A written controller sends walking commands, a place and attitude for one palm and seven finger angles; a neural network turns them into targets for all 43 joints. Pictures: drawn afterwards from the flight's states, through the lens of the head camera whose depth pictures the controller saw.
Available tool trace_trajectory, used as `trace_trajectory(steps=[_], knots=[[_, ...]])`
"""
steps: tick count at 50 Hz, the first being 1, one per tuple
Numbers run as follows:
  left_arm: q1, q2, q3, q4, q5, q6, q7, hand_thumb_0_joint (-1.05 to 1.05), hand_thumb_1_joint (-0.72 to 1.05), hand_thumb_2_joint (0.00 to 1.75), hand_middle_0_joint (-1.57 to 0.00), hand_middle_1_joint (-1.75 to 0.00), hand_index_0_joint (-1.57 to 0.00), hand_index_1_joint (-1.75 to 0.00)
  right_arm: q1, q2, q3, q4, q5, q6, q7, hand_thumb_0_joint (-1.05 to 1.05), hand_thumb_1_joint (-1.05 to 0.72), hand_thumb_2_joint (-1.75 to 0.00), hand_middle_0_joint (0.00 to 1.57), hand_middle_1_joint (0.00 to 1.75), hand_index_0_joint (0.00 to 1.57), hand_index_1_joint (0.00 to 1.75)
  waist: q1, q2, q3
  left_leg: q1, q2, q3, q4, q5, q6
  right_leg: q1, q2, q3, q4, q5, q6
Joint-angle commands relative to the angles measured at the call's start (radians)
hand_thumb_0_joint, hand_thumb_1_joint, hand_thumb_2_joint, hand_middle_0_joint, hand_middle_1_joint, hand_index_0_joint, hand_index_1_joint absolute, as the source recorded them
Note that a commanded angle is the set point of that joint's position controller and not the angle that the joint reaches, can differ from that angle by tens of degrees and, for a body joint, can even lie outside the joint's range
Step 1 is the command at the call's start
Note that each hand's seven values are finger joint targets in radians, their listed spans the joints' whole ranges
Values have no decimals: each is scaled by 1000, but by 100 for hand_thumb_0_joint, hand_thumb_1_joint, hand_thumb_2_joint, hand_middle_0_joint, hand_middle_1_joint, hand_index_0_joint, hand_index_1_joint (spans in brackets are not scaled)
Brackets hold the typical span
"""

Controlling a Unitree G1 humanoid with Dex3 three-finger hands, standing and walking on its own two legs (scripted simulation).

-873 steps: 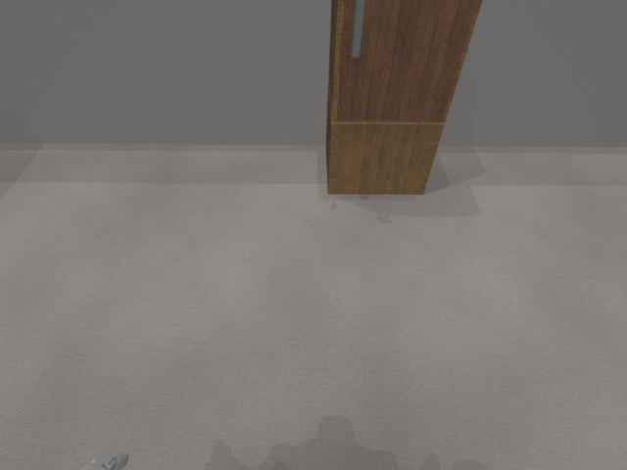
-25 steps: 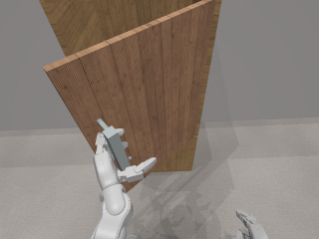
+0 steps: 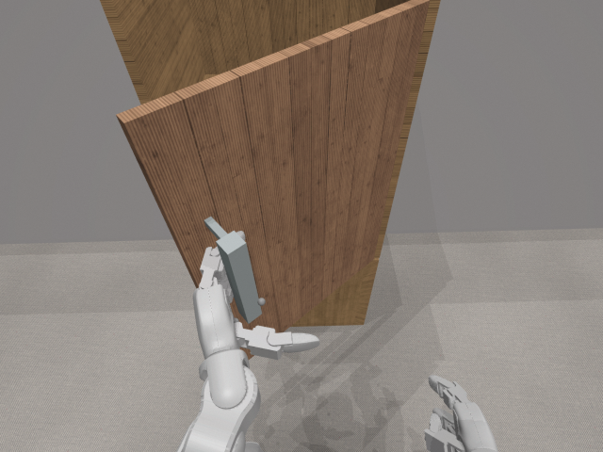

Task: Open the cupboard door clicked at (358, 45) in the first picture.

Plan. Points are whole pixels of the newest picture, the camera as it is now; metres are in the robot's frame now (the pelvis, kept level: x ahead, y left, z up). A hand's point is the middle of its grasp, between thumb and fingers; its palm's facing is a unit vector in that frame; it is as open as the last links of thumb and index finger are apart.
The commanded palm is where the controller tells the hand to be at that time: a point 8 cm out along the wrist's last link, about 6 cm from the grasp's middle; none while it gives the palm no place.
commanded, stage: slide the hand sideways off the handle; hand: left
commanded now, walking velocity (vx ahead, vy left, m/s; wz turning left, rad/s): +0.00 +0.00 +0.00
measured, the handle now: (232, 271) +0.34 +0.11 +0.07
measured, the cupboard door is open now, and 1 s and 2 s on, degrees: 40 42 42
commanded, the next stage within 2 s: draw the hand back to the body in 1.16 s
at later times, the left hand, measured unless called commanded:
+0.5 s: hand (244, 341) +0.24 +0.08 +0.07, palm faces -0.02 -1.00 +0.01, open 16.3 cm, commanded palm +0.21 +0.14 +0.07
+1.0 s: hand (199, 371) +0.21 +0.13 +0.06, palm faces +0.04 -1.00 -0.03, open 16.1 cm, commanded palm +0.17 +0.20 +0.07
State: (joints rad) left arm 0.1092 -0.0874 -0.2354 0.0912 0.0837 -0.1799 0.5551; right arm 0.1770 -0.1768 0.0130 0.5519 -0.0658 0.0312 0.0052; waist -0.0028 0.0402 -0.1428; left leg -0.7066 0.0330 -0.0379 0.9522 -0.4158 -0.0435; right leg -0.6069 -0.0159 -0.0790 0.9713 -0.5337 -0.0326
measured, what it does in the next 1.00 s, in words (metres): stands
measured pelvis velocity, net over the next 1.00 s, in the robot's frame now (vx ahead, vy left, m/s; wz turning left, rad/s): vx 0.01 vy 0.00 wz -0.01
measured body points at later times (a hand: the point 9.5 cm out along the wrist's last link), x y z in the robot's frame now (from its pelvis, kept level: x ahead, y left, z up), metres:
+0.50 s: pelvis -0.01 +0.02 +0.00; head +0.03 +0.00 +0.44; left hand +0.24 +0.14 +0.07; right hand +0.16 -0.21 -0.09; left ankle +0.03 +0.15 -0.68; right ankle -0.03 -0.10 -0.68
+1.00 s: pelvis +0.01 +0.00 -0.01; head +0.04 -0.01 +0.44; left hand +0.20 +0.18 +0.07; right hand +0.18 -0.23 -0.09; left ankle +0.03 +0.15 -0.68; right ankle -0.03 -0.10 -0.68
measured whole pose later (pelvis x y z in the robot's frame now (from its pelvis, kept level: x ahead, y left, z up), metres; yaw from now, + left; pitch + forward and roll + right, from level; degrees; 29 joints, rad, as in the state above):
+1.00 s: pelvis +0.01 +0.00 -0.01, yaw -1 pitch +11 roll +0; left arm 0.55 0.12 -0.04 -0.23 -0.14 -0.33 -0.03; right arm 0.26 -0.22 0.01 0.42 0.00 -0.03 -0.02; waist 0.00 0.04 -0.14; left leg -0.76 0.04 -0.03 1.02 -0.46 -0.04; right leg -0.66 -0.01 -0.07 1.03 -0.57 -0.03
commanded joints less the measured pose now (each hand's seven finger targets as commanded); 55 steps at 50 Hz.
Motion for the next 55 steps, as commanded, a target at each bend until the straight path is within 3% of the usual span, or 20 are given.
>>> trace_trajectory(steps=[1,2,4,6,7,10,12,14,17,21,23,31,35,42,48,51,55], knots=[[-228,124,-75,-326,35,-189,-357,0,-50,30,-15,-30,-15,-30,-15,-127,-47,-172,20,-45,-11,0,-90,-90,20,30,20,30,-50,-75,-226,203,-42,29,-62,245,78,42,1,68,-147,470,12],[-222,125,-82,-349,-5,-210,-441,0,-50,30,-15,-30,-15,-30,-5,-130,-46,-184,28,-51,-14,0,-90,-90,20,30,20,30,-54,-29,-244,226,-43,29,-58,256,80,45,3,65,-139,471,6],[-152,77,-59,-325,-108,-218,-515,0,-50,30,-15,-30,-15,-30,-15,-115,-36,-211,51,-73,-20,0,-90,-90,20,30,20,30,-39,-31,-209,230,-40,25,-77,212,72,35,15,46,-157,403,6],[-141,40,-36,-312,-177,-201,-507,0,-50,30,-15,-30,-15,-30,-28,-115,-29,-227,64,-94,-24,0,-90,-90,20,30,20,30,-33,-75,-158,202,-41,15,-94,139,66,16,22,32,-181,304,13],[-127,53,-6,-304,-184,-195,-484,0,-50,30,-15,-30,-15,-30,-35,-119,-30,-228,66,-101,-24,0,-90,-90,20,30,20,30,-22,-74,-150,197,-38,8,-102,129,63,10,25,25,-178,271,9],[-94,65,11,-315,-146,-183,-412,0,-50,30,-15,-30,-15,-30,-21,-125,-34,-240,56,-107,-13,0,-90,-90,20,30,20,30,-17,-100,-148,183,-38,8,-104,121,62,-8,23,19,-165,245,12],[-26,103,36,-314,-109,-181,-385,0,-50,30,-15,-30,-15,-30,-12,-128,-39,-248,50,-103,-6,0,-90,-90,20,30,20,30,-1,-100,-163,173,-37,11,-103,136,63,3,23,20,-153,252,9],[24,100,23,-342,-88,-183,-380,0,-50,30,-15,-30,-15,-30,-10,-122,-37,-264,50,-95,2,0,-90,-90,20,30,20,30,4,-75,-156,166,-38,23,-103,141,62,5,22,24,-146,263,6],[35,128,41,-369,-77,-184,-381,0,-50,30,-15,-30,-15,-30,-11,-126,-38,-273,49,-86,0,0,-90,-90,20,30,20,30,0,-88,-148,153,-36,22,-100,124,64,1,24,27,-146,242,6],[85,126,57,-398,-105,-187,-396,0,-50,30,-15,-30,-15,-30,-15,-122,-34,-281,52,-85,-5,0,-90,-90,20,30,20,30,4,-66,-129,148,-37,31,-99,104,62,-7,28,30,-154,227,8],[105,119,47,-436,-115,-191,-405,0,-50,30,-15,-30,-15,-30,-13,-121,-35,-286,54,-91,-6,0,-90,-90,20,30,20,30,1,-61,-151,153,-36,28,-95,118,62,-1,29,27,-145,241,8],[210,181,115,-460,-143,-198,-448,0,-50,30,-15,-30,-15,-30,2,-127,-35,-288,55,-98,-16,0,-90,-90,20,30,20,30,-5,-84,-115,119,-39,26,-75,115,62,-10,32,32,-140,258,14],[254,206,153,-484,-163,-205,-475,0,-50,30,-15,-30,-15,-30,6,-127,-39,-289,58,-104,-22,0,-90,-90,20,30,20,30,3,-59,-134,118,-42,29,-62,132,61,-4,33,35,-131,280,14],[395,252,227,-511,-205,-202,-521,0,-50,30,-15,-30,-15,-30,22,-130,-45,-296,64,-106,-29,0,-90,-90,20,30,20,30,14,-83,-150,98,-46,32,-41,193,62,43,33,43,-120,388,21],[442,289,289,-536,-246,-234,-578,0,-50,30,-15,-30,-15,-30,16,-129,-54,-293,70,-115,-40,0,-90,-90,20,30,20,30,13,-78,-138,60,-51,33,-12,182,59,38,20,67,-119,424,37],[487,289,288,-566,-270,-261,-621,0,-50,30,-15,-30,-15,-30,21,-131,-59,-291,74,-123,-45,0,-90,-90,20,30,20,30,8,-64,-159,66,-52,31,4,201,60,37,18,71,-105,474,42],[532,296,288,-561,-296,-274,-679,0,-50,30,-15,-30,-15,-30,19,-136,-63,-287,81,-133,-53,0,-90,-90,20,30,20,30,1,-65,-135,44,-52,20,14,184,62,10,19,73,-103,440,44]])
